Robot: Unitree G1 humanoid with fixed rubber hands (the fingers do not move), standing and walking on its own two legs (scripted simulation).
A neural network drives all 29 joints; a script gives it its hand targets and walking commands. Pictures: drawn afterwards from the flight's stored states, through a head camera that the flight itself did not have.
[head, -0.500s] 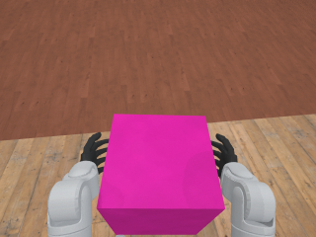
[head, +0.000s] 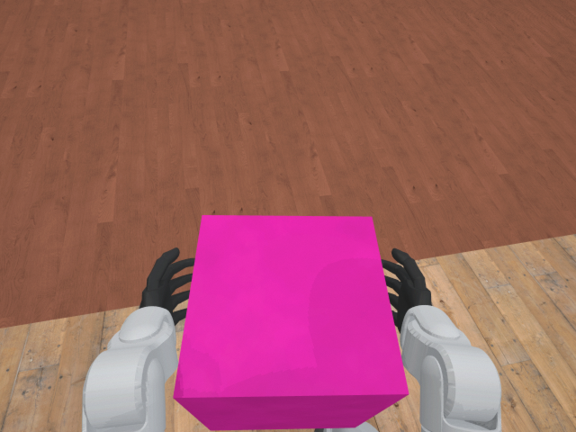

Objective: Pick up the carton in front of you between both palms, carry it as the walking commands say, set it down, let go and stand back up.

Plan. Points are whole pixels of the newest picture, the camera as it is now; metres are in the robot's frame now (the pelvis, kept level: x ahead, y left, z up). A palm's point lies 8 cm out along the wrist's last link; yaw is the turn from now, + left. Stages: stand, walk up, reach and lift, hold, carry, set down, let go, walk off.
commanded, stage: carry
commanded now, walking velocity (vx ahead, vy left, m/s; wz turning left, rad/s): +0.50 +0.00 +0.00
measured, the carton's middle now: (285, 331) +0.24 +0.00 +0.02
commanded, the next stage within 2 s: none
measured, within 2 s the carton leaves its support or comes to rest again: neither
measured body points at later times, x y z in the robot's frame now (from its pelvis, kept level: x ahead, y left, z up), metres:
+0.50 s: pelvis +0.34 -0.02 +0.00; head +0.34 -0.04 +0.45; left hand +0.60 +0.14 +0.12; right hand +0.61 -0.17 +0.11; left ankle +0.48 +0.13 -0.70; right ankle +0.23 -0.10 -0.74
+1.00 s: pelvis +0.67 +0.01 +0.00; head +0.71 +0.03 +0.45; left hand +1.03 +0.17 +0.14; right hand +1.03 -0.13 +0.15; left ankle +0.57 +0.09 -0.74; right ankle +0.81 -0.12 -0.69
